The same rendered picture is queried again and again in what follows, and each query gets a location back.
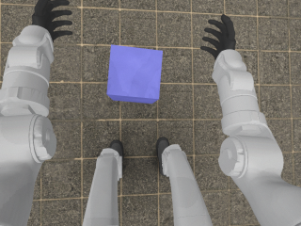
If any right robot forearm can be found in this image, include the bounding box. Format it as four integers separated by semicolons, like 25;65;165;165
212;49;284;168

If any robot left upper arm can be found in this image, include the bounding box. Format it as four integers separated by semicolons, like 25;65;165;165
0;114;57;226

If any robot thigh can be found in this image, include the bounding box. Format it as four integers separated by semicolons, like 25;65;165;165
162;149;213;226
82;153;122;226

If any robot right thigh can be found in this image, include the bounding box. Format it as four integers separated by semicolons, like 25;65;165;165
162;149;213;226

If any robot left hand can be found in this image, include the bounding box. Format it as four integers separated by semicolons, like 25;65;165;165
32;0;72;42

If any robot right upper arm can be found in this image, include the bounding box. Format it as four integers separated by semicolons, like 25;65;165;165
218;135;301;226

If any robot right hand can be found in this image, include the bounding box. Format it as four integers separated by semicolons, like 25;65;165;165
200;14;236;61

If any robot left thigh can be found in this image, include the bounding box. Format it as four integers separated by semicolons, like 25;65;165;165
82;153;122;226

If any carton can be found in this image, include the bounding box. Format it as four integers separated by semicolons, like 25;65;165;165
106;44;163;104

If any left robot forearm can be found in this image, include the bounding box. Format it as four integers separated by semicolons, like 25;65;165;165
0;24;55;117

